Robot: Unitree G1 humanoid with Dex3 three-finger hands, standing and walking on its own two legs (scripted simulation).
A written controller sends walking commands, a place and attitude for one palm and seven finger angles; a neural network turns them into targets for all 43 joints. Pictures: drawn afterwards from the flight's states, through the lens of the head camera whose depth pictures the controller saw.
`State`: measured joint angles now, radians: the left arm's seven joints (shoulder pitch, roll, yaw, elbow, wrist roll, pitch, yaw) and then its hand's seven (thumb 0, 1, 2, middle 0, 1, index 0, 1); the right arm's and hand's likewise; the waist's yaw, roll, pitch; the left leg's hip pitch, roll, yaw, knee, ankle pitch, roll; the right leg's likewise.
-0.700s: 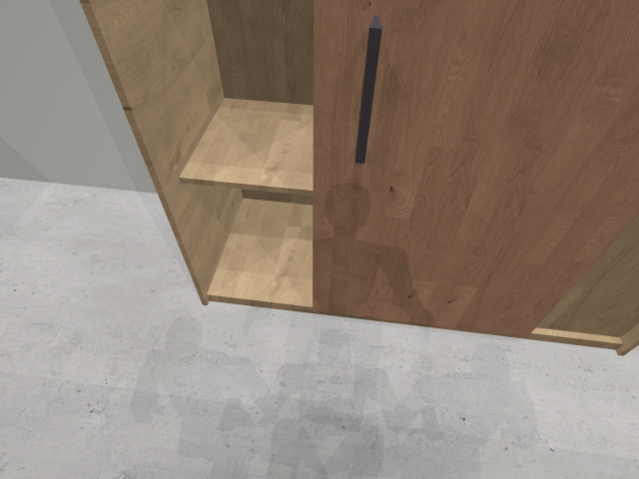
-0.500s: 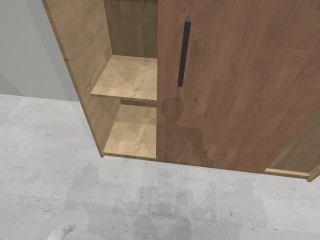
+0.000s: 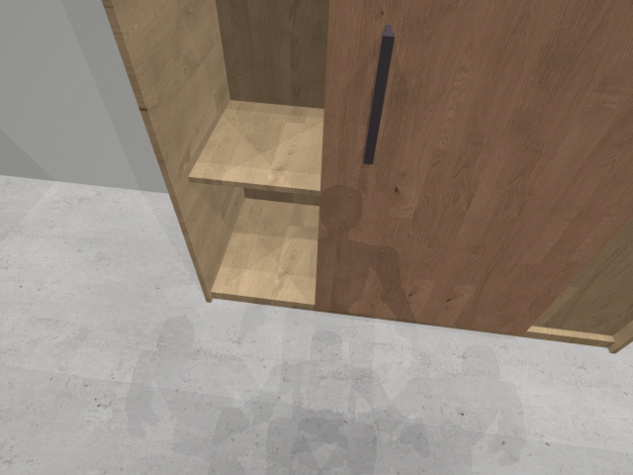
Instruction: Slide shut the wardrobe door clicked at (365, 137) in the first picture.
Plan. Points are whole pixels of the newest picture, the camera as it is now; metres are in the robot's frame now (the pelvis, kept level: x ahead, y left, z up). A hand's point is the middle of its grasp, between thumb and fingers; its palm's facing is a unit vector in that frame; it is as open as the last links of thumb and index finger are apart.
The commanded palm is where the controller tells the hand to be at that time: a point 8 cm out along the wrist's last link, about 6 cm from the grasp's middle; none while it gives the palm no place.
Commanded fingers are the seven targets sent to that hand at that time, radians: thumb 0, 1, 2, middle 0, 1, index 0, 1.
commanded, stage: stand and wait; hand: right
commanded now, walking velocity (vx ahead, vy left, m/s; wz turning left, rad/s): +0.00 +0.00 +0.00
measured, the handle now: (377, 100) +0.74 -0.07 +0.11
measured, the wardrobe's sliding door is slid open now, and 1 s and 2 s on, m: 0.39 0.39 0.39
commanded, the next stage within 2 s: look at it before walking up in 0.30 s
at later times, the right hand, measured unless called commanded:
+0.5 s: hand out of the picture +0.07 -0.23 -0.16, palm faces -0.03 +0.95 -0.30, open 7.4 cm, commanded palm none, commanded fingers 0.00 -0.90 -0.90 0.20 0.30 0.20 0.30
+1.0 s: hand out of the picture +0.07 -0.24 -0.16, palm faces -0.02 +0.95 -0.30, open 7.4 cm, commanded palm none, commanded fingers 0.00 -0.90 -0.90 0.20 0.30 0.20 0.30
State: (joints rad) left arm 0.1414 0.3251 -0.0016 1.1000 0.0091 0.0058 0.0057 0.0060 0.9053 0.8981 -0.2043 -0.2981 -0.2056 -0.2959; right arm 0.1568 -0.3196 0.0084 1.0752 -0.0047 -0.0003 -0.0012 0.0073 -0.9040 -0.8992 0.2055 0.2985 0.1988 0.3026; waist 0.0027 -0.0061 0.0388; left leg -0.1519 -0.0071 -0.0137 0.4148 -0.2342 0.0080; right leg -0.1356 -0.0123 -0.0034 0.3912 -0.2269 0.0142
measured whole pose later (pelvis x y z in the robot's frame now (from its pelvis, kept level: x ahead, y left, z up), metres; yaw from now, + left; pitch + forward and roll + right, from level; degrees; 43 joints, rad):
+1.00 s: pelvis +0.01 +0.00 +0.00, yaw +0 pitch -1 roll +0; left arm 0.13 0.29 -0.01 1.12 0.01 -0.01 0.01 0.00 0.91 0.90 -0.20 -0.30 -0.21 -0.30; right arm 0.16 -0.30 0.00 1.09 -0.01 -0.01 -0.01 0.01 -0.90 -0.90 0.20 0.30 0.20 0.30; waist 0.00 0.00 0.02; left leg -0.13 -0.01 -0.02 0.37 -0.22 0.00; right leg -0.11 -0.01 -0.01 0.35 -0.22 0.01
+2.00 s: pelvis +0.23 -0.01 +0.00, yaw +1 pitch -1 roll +1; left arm 0.24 0.13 0.03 1.08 0.01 -0.04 0.05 -0.02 0.94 0.90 -0.20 -0.30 -0.20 -0.30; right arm 0.25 -0.18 -0.06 1.04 -0.03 0.02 -0.04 0.01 -0.93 -0.90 0.20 0.30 0.19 0.30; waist -0.01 0.06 0.02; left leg -0.49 0.07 0.01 0.99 -0.25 -0.04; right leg -0.18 -0.01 -0.18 0.43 -0.24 -0.08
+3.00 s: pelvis +0.20 -0.02 +0.00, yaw +2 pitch +1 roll +0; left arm 0.36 0.11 0.02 1.10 0.02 -0.02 0.06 0.00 0.92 0.90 -0.20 -0.30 -0.21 -0.30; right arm 0.33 -0.21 -0.06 1.11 -0.03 0.06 0.00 0.01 -0.91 -0.90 0.20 0.30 0.19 0.30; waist 0.01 0.06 0.00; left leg -0.42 0.02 0.00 0.90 -0.30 -0.04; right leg -0.12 0.01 -0.06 0.33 -0.23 -0.03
